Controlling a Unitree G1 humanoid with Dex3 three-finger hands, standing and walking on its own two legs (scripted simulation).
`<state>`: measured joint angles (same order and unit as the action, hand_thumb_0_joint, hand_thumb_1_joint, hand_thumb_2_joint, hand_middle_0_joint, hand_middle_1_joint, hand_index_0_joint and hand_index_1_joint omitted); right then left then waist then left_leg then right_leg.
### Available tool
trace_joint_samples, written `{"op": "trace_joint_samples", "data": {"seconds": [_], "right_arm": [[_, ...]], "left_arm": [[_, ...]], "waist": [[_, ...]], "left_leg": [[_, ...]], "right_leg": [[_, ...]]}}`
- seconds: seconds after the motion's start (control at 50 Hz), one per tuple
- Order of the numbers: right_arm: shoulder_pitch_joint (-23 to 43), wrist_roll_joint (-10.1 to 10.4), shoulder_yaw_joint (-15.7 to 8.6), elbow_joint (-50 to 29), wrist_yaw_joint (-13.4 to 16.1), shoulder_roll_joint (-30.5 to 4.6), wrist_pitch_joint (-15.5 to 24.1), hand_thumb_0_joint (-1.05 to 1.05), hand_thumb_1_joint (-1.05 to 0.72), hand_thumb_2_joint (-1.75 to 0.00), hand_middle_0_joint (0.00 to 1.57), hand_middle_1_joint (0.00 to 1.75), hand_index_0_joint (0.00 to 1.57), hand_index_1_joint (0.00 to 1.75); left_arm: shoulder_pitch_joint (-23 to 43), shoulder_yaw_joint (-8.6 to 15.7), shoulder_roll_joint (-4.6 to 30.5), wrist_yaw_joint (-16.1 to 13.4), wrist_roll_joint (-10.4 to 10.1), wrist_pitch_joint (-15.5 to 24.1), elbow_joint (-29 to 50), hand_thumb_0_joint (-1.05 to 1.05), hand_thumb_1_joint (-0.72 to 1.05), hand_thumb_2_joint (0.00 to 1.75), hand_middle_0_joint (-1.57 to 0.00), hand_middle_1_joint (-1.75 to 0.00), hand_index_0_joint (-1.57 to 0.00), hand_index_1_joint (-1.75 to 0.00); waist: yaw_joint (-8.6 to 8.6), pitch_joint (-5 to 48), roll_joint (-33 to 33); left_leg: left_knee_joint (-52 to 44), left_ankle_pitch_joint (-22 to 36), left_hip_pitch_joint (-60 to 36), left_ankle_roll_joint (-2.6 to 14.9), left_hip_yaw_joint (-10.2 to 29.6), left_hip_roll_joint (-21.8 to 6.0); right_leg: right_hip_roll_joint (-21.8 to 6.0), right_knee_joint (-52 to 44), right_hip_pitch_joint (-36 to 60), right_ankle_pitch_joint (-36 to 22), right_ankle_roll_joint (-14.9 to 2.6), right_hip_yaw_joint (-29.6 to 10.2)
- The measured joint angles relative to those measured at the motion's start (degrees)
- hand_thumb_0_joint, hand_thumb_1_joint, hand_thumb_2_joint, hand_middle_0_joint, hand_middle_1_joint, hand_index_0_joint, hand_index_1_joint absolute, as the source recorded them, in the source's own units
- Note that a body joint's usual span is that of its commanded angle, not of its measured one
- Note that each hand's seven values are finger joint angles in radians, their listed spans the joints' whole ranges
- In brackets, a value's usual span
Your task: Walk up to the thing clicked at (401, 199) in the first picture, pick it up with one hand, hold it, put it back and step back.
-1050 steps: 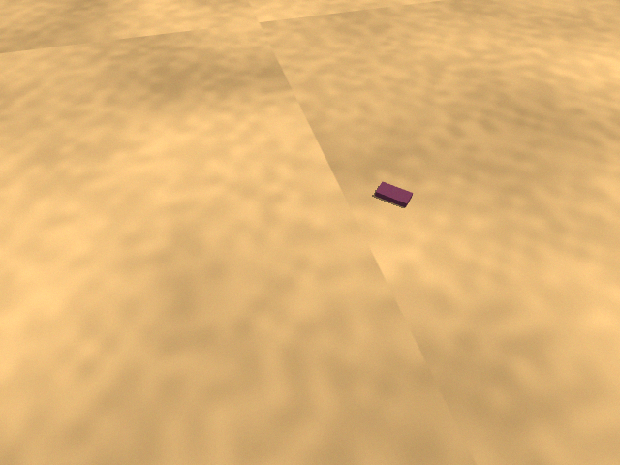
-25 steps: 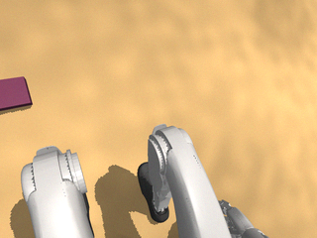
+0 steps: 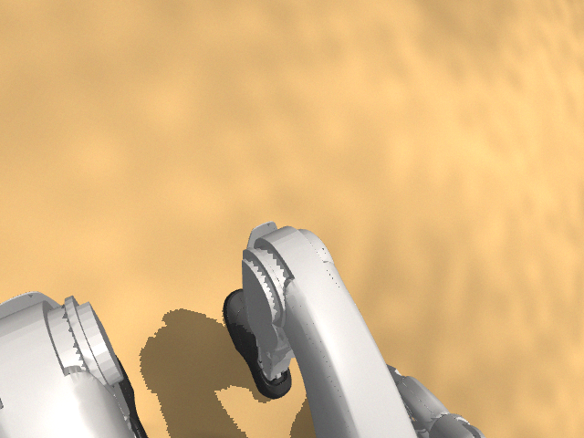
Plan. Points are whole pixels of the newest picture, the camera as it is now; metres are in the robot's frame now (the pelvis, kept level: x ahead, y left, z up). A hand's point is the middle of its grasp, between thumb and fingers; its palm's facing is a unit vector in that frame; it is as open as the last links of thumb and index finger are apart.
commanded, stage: rest palm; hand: left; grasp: from above
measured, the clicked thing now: out of the picture +0.46 +0.35 -0.29
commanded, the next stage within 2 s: close in 1.20 s
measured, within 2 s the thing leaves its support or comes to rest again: neither
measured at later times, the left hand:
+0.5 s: hand out of the picture +0.44 +0.35 -0.25, palm faces -0.45 -0.15 -0.88, open 14.2 cm
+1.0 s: hand out of the picture +0.44 +0.34 -0.26, palm faces -0.44 -0.15 -0.89, open 14.1 cm
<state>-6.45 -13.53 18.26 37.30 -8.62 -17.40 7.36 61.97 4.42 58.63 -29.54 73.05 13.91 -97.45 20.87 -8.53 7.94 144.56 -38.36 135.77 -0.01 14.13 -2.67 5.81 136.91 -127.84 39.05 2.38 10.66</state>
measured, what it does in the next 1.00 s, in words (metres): stands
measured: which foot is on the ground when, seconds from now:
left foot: down 0.00-1.00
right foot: down 0.00-1.00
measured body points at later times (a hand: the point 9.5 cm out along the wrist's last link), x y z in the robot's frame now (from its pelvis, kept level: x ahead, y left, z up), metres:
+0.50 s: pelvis +0.00 +0.00 +0.00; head +0.28 +0.14 +0.32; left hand +0.46 +0.35 -0.20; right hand +0.09 -0.25 -0.06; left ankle +0.07 +0.13 -0.27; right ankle +0.11 -0.11 -0.27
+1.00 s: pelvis +0.00 +0.01 +0.00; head +0.28 +0.15 +0.32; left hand +0.46 +0.35 -0.21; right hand +0.07 -0.24 -0.05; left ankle +0.07 +0.13 -0.27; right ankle +0.11 -0.11 -0.27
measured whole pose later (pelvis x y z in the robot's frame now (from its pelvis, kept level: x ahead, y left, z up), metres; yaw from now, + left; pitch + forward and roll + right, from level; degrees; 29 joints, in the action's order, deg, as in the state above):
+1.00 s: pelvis +0.00 +0.01 +0.00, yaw -3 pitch +26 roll -16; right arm -2.8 -16.3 22.0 35.2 -11.8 -19.6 11.4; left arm 61.0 4.4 62.7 -35.2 73.0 14.9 -99.1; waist 21.3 -12.0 11.3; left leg 146.5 -40.2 134.6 0.2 17.0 -2.8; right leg 6.8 136.3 -125.6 39.7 3.1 12.8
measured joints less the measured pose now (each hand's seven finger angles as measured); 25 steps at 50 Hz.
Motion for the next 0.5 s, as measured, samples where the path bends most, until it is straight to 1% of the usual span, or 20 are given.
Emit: {"op": "trace_joint_samples", "data": {"seconds": [0.08, 0.24, 0.36, 0.46, 0.5], "right_arm": [[0.0, -0.4, 0.8, -0.1, -0.5, -0.2, 0.6, 0.00, -0.90, -0.90, 0.20, 0.30, 0.20, 0.30], [1.5, -1.2, 1.7, -1.2, -1.3, -0.8, 1.7, 0.00, -0.90, -0.90, 0.20, 0.30, 0.20, 0.30], [2.9, -1.5, 1.8, -1.8, -1.8, -1.4, 2.5, 0.00, -0.90, -0.90, 0.20, 0.30, 0.20, 0.30], [3.9, -1.7, 1.6, -2.0, -2.0, -1.6, 2.9, 0.00, -0.90, -0.90, 0.20, 0.30, 0.20, 0.30], [4.1, -1.9, 1.6, -2.0, -2.1, -1.7, 2.9, 0.00, -0.90, -0.90, 0.20, 0.30, 0.20, 0.30]], "left_arm": [[-0.5, 0.1, 0.6, -0.5, -0.3, 0.6, 0.3, 0.00, -0.51, 0.98, -0.08, -0.99, -0.09, -0.99], [-0.8, 0.5, 1.7, -2.1, 0.0, 1.1, -0.1, 0.00, -0.52, 0.98, -0.08, -0.98, -0.08, -0.98], [-0.7, -0.2, 2.0, -2.7, 0.1, 1.1, -0.5, 0.00, -0.52, 0.99, -0.08, -0.98, -0.08, -0.98], [-0.7, 0.3, 2.8, -3.1, 0.3, 1.0, -1.4, 0.00, -0.52, 0.98, -0.09, -0.98, -0.09, -0.98], [-0.6, 0.0, 2.9, -3.2, 0.3, 1.0, -1.3, 0.00, -0.52, 0.98, -0.09, -0.98, -0.09, -0.98]], "waist": [[0.12, -0.6, 0.3], [0.25, -1.1, 1.2], [-0.10, -1.1, 1.7], [-0.07, -1.4, 2.0], [-0.16, -1.6, 2.1]], "left_leg": [[0.6, -0.5, -0.2, -0.01, 0.4, 0.0], [1.3, -1.2, -0.5, -0.16, 1.4, 0.0], [1.4, -1.4, -0.6, -0.16, 1.8, 0.0], [1.5, -1.7, -0.8, -0.22, 2.0, 0.1], [1.5, -1.8, -0.9, -0.25, 2.1, 0.2]], "right_leg": [[0.2, 0.2, 0.3, 0.3, 0.08, 0.3], [0.4, 0.2, 0.9, 0.6, 0.15, 1.1], [0.5, 0.1, 1.2, 0.8, 0.20, 1.3], [0.5, 0.0, 1.5, 1.0, 0.22, 1.6], [0.4, -0.1, 1.6, 1.2, 0.21, 1.6]]}}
